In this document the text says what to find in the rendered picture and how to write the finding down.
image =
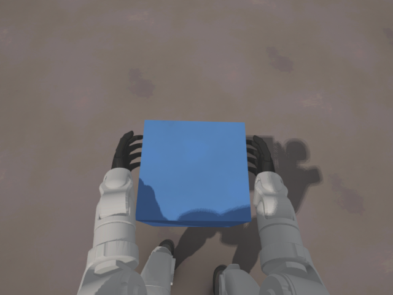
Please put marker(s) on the right robot upper arm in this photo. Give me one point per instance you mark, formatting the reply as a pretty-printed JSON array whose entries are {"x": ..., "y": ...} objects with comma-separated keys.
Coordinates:
[{"x": 284, "y": 284}]

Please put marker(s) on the left robot forearm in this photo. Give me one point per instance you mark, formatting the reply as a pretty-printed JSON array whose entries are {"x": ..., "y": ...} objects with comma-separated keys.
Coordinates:
[{"x": 114, "y": 247}]

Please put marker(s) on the robot left thigh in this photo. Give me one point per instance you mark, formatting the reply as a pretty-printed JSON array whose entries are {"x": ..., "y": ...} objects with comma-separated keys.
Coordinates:
[{"x": 158, "y": 273}]

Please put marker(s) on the robot left foot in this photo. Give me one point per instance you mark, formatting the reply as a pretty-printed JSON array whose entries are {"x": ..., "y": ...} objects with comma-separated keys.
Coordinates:
[{"x": 168, "y": 245}]

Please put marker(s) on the left robot upper arm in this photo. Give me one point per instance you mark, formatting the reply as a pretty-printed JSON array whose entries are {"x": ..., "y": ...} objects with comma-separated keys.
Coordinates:
[{"x": 124, "y": 282}]

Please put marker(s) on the robot left hand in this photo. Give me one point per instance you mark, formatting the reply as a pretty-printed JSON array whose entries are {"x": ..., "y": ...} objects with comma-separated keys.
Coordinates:
[{"x": 122, "y": 157}]

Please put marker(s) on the right robot forearm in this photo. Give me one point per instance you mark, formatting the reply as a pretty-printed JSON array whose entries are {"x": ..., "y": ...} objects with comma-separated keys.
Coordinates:
[{"x": 282, "y": 247}]

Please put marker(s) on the carton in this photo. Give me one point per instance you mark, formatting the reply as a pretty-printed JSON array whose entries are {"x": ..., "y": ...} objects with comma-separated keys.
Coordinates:
[{"x": 193, "y": 174}]

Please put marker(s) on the robot right hand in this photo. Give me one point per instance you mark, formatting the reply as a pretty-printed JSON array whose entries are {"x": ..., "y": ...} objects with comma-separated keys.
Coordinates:
[{"x": 264, "y": 161}]

